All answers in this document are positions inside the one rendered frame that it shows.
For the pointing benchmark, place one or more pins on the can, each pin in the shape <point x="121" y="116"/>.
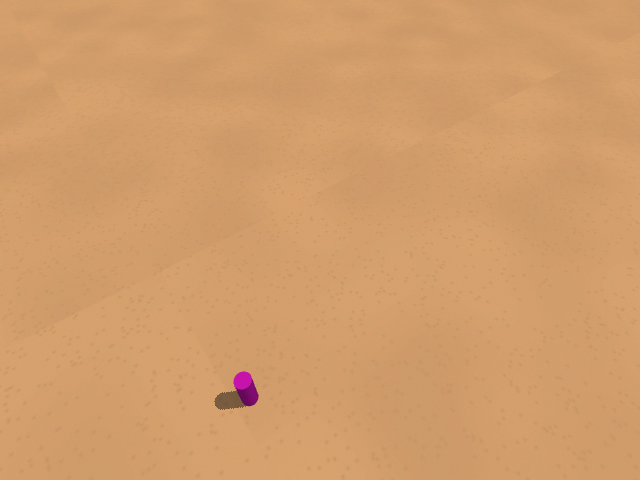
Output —
<point x="246" y="389"/>

